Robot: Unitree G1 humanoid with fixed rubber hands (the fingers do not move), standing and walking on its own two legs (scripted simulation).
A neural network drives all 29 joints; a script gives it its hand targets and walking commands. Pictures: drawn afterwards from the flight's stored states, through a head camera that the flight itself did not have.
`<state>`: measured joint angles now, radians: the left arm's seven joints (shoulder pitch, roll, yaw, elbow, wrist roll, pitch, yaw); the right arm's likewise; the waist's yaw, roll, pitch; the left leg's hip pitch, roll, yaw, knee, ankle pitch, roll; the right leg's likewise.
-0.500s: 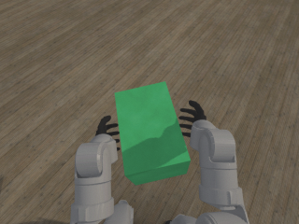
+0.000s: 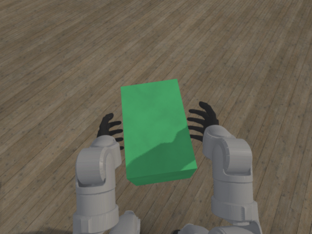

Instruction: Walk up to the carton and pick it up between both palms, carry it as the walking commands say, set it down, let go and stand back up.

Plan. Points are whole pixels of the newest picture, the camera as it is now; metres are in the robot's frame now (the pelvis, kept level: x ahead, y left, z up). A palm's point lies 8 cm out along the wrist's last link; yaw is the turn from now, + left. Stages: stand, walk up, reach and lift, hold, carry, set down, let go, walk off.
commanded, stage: carry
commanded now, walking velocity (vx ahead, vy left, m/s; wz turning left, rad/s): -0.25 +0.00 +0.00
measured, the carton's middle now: (156, 133) +0.37 +0.01 +0.00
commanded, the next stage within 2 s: none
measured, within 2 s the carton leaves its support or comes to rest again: neither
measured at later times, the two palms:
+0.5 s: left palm out of the picture +0.13 +0.14 +0.07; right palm (219, 221) +0.15 -0.09 +0.08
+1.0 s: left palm out of the picture -0.04 +0.18 +0.07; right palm out of the picture -0.02 -0.06 +0.09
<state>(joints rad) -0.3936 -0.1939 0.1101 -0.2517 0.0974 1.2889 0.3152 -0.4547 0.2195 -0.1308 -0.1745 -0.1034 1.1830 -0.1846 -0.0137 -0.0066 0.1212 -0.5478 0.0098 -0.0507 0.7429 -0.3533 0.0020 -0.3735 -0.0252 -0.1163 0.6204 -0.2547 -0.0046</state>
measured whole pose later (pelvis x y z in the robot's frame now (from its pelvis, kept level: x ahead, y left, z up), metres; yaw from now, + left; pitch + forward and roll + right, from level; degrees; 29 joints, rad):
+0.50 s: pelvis -0.17 +0.02 -0.01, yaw +0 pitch +2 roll -2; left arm -0.40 -0.20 0.12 -0.21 0.11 1.29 0.31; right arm -0.47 0.22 -0.14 -0.13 -0.10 1.21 -0.20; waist -0.01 0.00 0.06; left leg -0.57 0.02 -0.04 0.62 -0.12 0.00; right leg -0.38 -0.02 -0.11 0.65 -0.30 0.00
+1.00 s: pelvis -0.34 +0.04 +0.00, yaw +1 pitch +3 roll -3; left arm -0.40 -0.20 0.12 -0.19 0.11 1.31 0.33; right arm -0.46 0.22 -0.13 -0.11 -0.10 1.23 -0.21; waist -0.01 0.00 0.03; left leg -0.51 0.03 -0.04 0.61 -0.15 0.01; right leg -0.46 -0.01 -0.10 0.92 -0.49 0.01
